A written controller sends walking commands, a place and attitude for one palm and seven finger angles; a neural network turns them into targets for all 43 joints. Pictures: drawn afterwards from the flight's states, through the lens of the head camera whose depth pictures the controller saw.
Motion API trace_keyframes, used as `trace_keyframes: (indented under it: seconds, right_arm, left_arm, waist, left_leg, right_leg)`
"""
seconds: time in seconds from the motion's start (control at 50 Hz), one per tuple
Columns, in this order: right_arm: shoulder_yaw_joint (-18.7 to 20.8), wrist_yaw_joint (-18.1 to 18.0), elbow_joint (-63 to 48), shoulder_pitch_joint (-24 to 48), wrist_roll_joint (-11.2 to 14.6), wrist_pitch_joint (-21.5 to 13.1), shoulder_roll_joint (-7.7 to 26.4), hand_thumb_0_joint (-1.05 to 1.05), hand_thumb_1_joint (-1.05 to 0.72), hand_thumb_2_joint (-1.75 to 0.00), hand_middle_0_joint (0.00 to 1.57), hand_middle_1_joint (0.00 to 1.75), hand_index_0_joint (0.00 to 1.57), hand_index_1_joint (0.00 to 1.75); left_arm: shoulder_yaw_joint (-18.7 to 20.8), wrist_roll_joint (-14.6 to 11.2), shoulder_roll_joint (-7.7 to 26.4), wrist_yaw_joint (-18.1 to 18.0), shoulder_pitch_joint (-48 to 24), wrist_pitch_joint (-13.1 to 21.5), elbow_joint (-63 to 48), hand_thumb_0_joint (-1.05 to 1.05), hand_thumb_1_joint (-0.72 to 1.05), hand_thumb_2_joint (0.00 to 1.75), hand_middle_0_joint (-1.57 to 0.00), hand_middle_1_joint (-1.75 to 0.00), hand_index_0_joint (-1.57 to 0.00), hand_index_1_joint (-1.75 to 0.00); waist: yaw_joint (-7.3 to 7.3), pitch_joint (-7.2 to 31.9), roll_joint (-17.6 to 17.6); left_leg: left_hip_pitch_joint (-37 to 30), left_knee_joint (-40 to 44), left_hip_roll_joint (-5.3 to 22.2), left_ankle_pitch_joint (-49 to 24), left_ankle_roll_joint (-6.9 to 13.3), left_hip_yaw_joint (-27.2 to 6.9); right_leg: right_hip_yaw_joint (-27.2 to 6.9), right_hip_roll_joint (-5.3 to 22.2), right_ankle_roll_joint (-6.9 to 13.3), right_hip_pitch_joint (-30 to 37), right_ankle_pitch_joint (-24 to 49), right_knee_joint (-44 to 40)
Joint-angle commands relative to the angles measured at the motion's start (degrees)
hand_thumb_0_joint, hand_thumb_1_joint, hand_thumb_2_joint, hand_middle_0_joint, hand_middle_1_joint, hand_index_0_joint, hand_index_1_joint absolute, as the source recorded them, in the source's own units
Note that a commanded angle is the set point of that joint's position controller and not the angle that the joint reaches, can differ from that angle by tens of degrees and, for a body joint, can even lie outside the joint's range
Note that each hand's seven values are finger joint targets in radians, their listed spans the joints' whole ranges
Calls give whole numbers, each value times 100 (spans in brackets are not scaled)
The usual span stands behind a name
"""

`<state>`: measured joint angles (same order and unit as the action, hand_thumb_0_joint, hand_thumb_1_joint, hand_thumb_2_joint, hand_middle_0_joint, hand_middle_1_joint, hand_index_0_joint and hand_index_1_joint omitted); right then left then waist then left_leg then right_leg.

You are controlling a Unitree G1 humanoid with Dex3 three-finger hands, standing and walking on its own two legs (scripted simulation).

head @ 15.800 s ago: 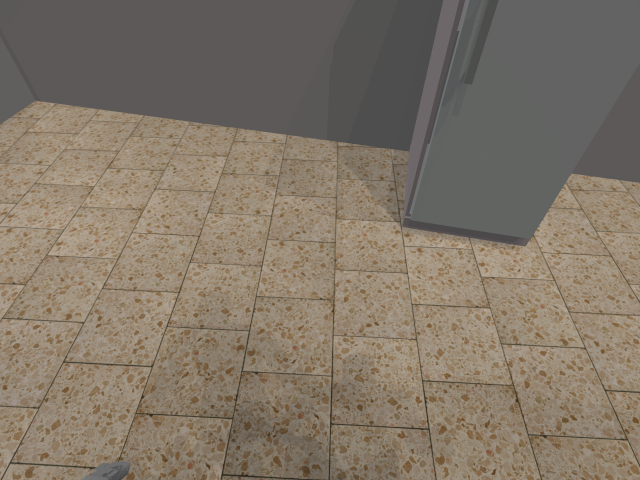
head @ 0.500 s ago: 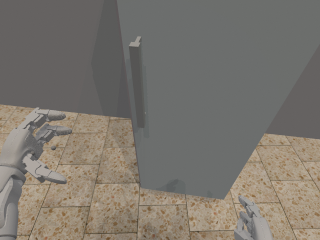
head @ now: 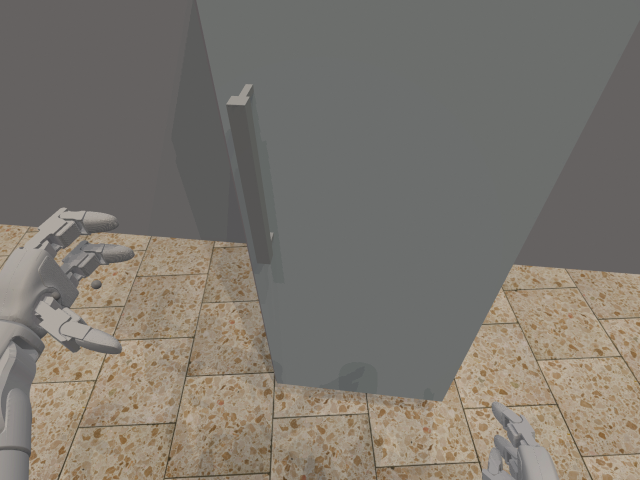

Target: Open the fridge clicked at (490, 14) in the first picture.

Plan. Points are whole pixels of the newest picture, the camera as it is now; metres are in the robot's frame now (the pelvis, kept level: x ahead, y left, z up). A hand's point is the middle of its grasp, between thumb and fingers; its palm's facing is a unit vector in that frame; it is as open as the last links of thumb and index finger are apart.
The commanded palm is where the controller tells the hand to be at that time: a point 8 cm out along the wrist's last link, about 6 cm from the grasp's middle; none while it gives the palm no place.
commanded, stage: raise the hand to about handle height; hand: left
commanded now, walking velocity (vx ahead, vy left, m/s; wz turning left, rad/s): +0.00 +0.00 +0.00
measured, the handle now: (257, 184) +0.51 +0.15 +0.11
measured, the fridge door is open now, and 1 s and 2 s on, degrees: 0 0 0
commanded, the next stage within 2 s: move the hooked fingers beside the handle in 0.12 s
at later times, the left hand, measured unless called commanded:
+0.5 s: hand (121, 267) +0.30 +0.26 +0.14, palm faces +0.01 -1.00 -0.03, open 14.0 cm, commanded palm +0.28 +0.31 +0.14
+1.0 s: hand (153, 236) +0.36 +0.25 +0.14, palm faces +0.00 -1.00 -0.01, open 14.0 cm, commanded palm +0.33 +0.29 +0.13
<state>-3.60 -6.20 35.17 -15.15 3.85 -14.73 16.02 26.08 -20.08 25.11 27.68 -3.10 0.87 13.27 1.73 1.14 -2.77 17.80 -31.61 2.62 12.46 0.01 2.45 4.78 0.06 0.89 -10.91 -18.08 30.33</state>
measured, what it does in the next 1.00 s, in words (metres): stands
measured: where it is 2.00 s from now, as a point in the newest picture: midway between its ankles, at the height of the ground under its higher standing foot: outside the picture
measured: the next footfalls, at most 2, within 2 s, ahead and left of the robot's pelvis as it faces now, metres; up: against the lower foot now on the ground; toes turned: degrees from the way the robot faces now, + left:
none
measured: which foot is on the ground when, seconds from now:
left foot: down 0.00-1.00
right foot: down 0.00-1.00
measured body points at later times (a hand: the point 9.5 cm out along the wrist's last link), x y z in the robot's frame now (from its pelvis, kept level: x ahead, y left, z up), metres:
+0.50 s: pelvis +0.00 +0.00 +0.00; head +0.00 -0.02 +0.45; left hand +0.30 +0.32 +0.14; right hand +0.18 -0.24 -0.08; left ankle +0.05 +0.12 -0.73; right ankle -0.02 -0.11 -0.73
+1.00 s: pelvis +0.01 +0.01 +0.00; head +0.01 +0.00 +0.45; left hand +0.35 +0.30 +0.14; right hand +0.16 -0.24 -0.09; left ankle +0.05 +0.12 -0.73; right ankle -0.02 -0.11 -0.73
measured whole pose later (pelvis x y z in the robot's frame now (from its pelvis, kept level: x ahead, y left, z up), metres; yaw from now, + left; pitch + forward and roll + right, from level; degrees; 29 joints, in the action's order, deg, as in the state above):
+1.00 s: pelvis +0.01 +0.01 +0.00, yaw -1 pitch +2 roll -1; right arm -3.6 -6.3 35.9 -15.2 3.7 -9.9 15.3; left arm 20.9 -16.0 23.0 21.8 -18.4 1.1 25.0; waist 0.2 1.4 -1.9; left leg 20.6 -32.2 2.1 13.1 0.7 3.4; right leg 3.7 0.7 0.2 -14.2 -18.6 31.3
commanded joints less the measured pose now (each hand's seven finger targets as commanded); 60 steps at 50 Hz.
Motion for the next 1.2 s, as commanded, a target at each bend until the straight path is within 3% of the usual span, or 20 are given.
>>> trace_keyframes:
  seconds: [0.0,0.04,0.12,0.24,0.26,0.28,0.36,0.4,0.48,0.64,0.68,0.82,0.86,0.88,0.94,1.0,1.06,1.08,1.16,1.18]
  right_arm:
    - [293,-93,-900,657,41,-296,683,0,-90,-90,20,30,20,30]
    - [292,-104,-921,650,44,-283,675,0,-90,-90,20,30,20,30]
    - [302,-90,-954,660,34,-270,679,0,-90,-90,20,30,20,30]
    - [289,-94,-935,651,37,-236,650,0,-90,-90,20,30,20,30]
    - [271,-104,-927,660,47,-225,645,0,-90,-90,20,30,20,30]
    - [296,-107,-898,624,49,-214,662,0,-90,-90,20,30,20,30]
    - [277,-172,-825,617,71,-145,695,0,-90,-90,20,30,20,30]
    - [278,-180,-841,634,58,-145,681,0,-90,-90,20,30,20,30]
    - [284,-181,-838,576,28,-122,689,0,-90,-90,20,30,20,30]
    - [293,-94,-901,574,49,-23,684,0,-90,-90,20,30,20,30]
    - [315,-70,-902,543,36,10,699,0,-90,-90,20,30,20,30]
    - [327,-79,-858,459,11,125,694,0,-90,-90,20,30,20,30]
    - [318,-87,-816,443,16,149,685,0,-90,-90,20,30,20,30]
    - [337,-90,-796,430,13,148,689,0,-90,-90,20,30,20,30]
    - [343,-85,-743,367,1,206,712,0,-90,-90,20,30,20,30]
    - [347,-84,-716,360,33,263,719,0,-90,-90,20,30,20,30]
    - [338,-74,-714,328,27,308,733,0,-90,-90,20,30,20,30]
    - [356,-70,-683,279,26,326,754,0,-90,-90,20,30,20,30]
    - [368,-44,-683,235,-7,362,742,0,-90,-90,20,30,20,30]
    - [370,-37,-664,195,-21,373,754,0,-90,-90,20,30,20,30]
  left_arm:
    - [407,-161,1579,50,-1517,261,-1049,0,-50,30,-30,-120,-30,-120]
    - [397,-154,1575,74,-1529,240,-1094,0,-50,30,-30,-120,-30,-120]
    - [605,-194,1740,67,-1429,272,-1102,0,-50,30,-30,-120,-30,-120]
    - [509,-197,1627,47,-1612,321,-1079,0,-50,30,-30,-120,-30,-120]
    - [295,-194,1437,61,-1779,312,-1022,0,-50,30,-30,-120,-30,-120]
    - [370,-207,1536,52,-1784,302,-910,0,-50,30,-30,-120,-30,-120]
    - [231,-91,1599,59,-2439,248,-525,0,-50,30,-30,-120,-30,-120]
    - [127,-61,1557,21,-2669,287,-575,0,-50,30,-30,-120,-30,-120]
    - [189,-10,1663,-70,-2727,431,-582,0,-50,30,-30,-120,-30,-120]
    - [7,103,1387,-258,-2733,273,-256,0,-50,30,-30,-120,-30,-120]
    - [75,116,1437,-338,-2633,245,-246,0,-50,30,-30,-120,-30,-120]
    - [87,204,1449,-567,-3193,362,-289,0,-50,30,-30,-120,-30,-120]
    - [-174,251,1227,-580,-3569,421,-298,0,-50,30,-30,-120,-30,-120]
    - [-183,252,1247,-588,-3603,446,-295,0,-50,30,-30,-120,-30,-120]
    - [-73,285,1347,-569,-3501,406,-4,0,-50,30,-30,-120,-30,-120]
    - [-349,292,1128,-532,-3747,331,290,0,-50,30,-30,-120,-30,-120]
    - [-475,337,1047,-549,-4006,297,487,0,-50,30,-30,-120,-30,-120]
    - [-345,343,1212,-599,-4037,325,561,0,-50,30,-30,-120,-30,-120]
    - [-434,423,1140,-740,-4518,499,524,0,-50,30,-30,-120,-30,-120]
    - [-346,432,1267,-783,-4495,562,546,0,-50,30,-30,-120,-30,-120]
  waist:
    - [2,727,-162]
    - [5,805,-211]
    - [65,1027,145]
    - [40,982,-135]
    - [-25,858,-70]
    - [-24,831,178]
    - [-121,693,-146]
    - [-126,937,-171]
    - [-70,1351,-109]
    - [-7,1207,-180]
    - [14,1206,68]
    - [-83,1365,-19]
    - [-186,1370,-166]
    - [-194,1404,14]
    - [-148,1532,-192]
    - [-242,1328,25]
    - [-266,1253,-65]
    - [-255,1282,174]
    - [-289,1573,-103]
    - [-273,1650,16]
  left_leg:
    - [-941,368,-267,-444,234,-259]
    - [-992,367,-278,-451,227,-257]
    - [-983,324,-285,-612,241,-249]
    - [-1070,342,-291,-676,218,-243]
    - [-1044,356,-289,-584,217,-255]
    - [-997,305,-269,-582,240,-237]
    - [-886,334,-293,-303,211,-274]
    - [-960,293,-288,-359,226,-282]
    - [-1105,244,-267,-622,222,-281]
    - [-993,352,-255,-670,188,-300]
    - [-958,325,-233,-734,210,-284]
    - [-1055,312,-224,-710,205,-273]
    - [-1127,329,-222,-670,186,-302]
    - [-1133,271,-204,-718,218,-282]
    - [-1125,242,-226,-869,198,-267]
    - [-1000,232,-204,-743,212,-271]
    - [-951,250,-214,-586,191,-325]
    - [-893,208,-196,-612,208,-325]
    - [-1074,168,-212,-642,187,-357]
    - [-1040,121,-199,-728,208,-338]
  right_leg:
    - [-334,-83,-76,-577,1071,-659]
    - [-296,-92,-73,-580,1079,-634]
    - [-312,-87,-106,-440,1300,-576]
    - [-253,-117,-76,-504,1397,-527]
    - [-243,-125,-83,-617,1313,-551]
    - [-309,-119,-115,-618,1312,-590]
    - [-322,-92,-92,-811,925,-618]
    - [-351,-72,-82,-742,962,-588]
    - [-298,-97,-46,-548,1218,-486]
    - [-198,-98,-18,-646,1301,-404]
    - [-203,-114,-22,-604,1344,-405]
    - [-235,-127,-16,-641,1315,-388]
    - [-204,-139,-6,-741,1227,-387]
    - [-227,-146,-10,-726,1271,-395]
    - [-241,-116,2,-636,1502,-340]
    - [-226,-120,-13,-808,1404,-356]
    - [-197,-120,7,-951,1195,-344]
    - [-209,-128,7,-890,1199,-342]
    - [-215,-125,19,-965,1175,-271]
    - [-237,-122,21,-863,1261,-257]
